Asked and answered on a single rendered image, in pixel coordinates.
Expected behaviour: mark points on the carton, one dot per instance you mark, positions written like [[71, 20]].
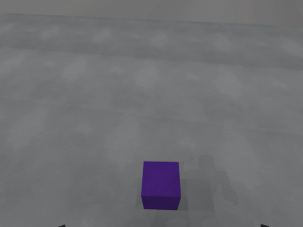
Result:
[[161, 189]]

